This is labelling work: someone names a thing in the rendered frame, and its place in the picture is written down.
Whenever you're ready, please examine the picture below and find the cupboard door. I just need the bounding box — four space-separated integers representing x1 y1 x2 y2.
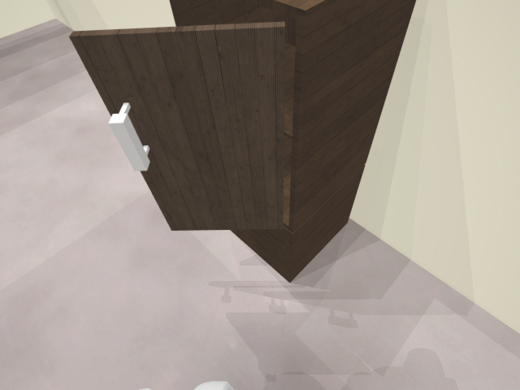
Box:
69 22 285 231

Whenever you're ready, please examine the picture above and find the handle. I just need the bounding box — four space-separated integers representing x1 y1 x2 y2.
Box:
108 102 150 171

